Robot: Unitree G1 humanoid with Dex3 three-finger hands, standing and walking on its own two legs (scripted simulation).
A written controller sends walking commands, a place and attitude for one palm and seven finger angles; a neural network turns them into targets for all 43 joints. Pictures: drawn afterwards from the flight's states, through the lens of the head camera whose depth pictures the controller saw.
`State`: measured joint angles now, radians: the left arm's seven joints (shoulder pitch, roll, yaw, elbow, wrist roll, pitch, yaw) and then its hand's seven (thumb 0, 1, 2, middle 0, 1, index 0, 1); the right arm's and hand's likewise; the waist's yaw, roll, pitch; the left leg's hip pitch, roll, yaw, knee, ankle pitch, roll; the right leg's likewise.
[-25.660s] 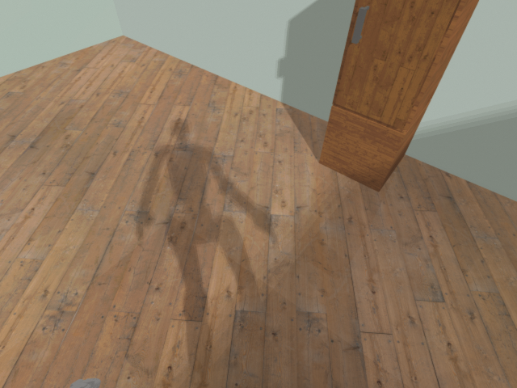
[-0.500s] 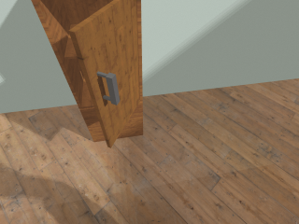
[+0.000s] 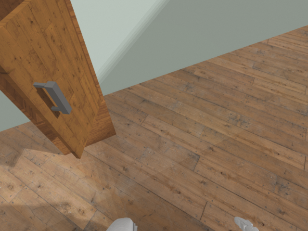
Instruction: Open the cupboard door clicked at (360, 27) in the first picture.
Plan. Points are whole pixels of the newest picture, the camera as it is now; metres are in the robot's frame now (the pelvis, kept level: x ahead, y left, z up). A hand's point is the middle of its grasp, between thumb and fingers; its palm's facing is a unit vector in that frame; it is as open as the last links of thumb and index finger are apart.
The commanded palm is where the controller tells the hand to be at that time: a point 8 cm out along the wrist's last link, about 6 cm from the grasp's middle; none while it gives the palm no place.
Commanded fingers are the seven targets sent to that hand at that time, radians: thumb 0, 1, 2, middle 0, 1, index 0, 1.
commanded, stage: walk to a spot facing it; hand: left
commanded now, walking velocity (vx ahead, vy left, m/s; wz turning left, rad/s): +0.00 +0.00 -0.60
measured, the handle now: (53, 98) +0.45 +0.35 +0.03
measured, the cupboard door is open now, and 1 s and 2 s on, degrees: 57 57 57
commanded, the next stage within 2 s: none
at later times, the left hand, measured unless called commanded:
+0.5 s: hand (106, 221) +0.15 +0.16 -0.16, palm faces -0.26 -0.92 -0.28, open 7.4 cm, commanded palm none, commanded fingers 0.00 0.90 0.90 -0.20 -0.30 -0.20 -0.30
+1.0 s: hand (162, 153) +0.38 +0.01 -0.16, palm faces -0.60 -0.79 -0.16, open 7.4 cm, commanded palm none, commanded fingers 0.00 0.90 0.90 -0.20 -0.30 -0.20 -0.30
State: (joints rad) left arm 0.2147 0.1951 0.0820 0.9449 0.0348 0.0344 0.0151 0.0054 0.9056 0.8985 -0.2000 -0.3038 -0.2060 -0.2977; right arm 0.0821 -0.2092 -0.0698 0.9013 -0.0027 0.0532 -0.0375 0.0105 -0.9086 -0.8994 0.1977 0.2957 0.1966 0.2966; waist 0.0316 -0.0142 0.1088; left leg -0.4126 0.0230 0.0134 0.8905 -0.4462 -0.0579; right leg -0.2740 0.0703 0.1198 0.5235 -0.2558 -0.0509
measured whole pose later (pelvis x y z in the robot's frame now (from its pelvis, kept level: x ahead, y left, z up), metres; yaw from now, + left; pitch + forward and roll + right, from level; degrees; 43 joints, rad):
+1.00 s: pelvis +0.16 -0.07 +0.00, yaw -36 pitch +1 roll -1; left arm 0.09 0.22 0.08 0.93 0.04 0.02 -0.06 0.01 0.91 0.90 -0.19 -0.30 -0.20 -0.30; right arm 0.44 -0.14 -0.01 1.01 -0.03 -0.06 -0.03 0.01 -0.91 -0.90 0.20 0.30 0.20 0.30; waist -0.03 -0.02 0.08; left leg -0.05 0.11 0.25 0.37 -0.33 -0.04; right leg -0.63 -0.09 -0.07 0.94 -0.19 0.00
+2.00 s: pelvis +0.48 -0.42 +0.00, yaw -49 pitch +1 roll +2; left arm 0.17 0.22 0.08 1.02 0.04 -0.02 -0.03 0.02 0.94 0.90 -0.19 -0.30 -0.20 -0.30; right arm 0.41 -0.19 -0.05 1.10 -0.03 -0.04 -0.01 0.00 -0.93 -0.90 0.20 0.30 0.20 0.30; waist -0.02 0.00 0.06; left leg -0.06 0.08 0.22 0.39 -0.33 -0.04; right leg -0.46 -0.10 -0.10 0.66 -0.19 0.00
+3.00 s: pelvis +0.63 -0.68 +0.00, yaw -23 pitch +0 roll +3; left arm 0.20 0.19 0.05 0.89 0.03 0.00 0.03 0.00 0.91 0.90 -0.20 -0.30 -0.20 -0.30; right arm 0.17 -0.24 -0.10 0.93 -0.02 0.08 0.02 0.01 -0.91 -0.90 0.20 0.30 0.20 0.30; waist -0.03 -0.01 0.07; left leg -0.55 0.01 0.05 1.09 -0.41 -0.07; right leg -0.22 -0.12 -0.15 0.54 -0.32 0.00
